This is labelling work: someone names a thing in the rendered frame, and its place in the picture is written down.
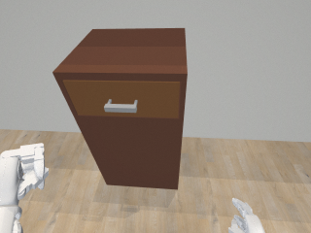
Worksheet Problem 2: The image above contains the handle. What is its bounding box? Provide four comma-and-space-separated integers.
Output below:
104, 99, 138, 113

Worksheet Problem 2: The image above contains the robot right hand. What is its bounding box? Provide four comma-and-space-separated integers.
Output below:
228, 198, 265, 233

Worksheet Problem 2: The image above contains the cabinet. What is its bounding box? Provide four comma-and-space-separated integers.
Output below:
52, 28, 188, 190

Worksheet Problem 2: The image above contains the drawer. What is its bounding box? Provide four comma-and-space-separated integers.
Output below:
63, 80, 180, 118

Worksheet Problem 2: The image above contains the robot left forearm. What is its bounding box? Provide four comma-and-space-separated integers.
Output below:
0, 204, 23, 233

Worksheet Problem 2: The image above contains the robot left hand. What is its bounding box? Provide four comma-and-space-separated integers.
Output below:
0, 143, 49, 206

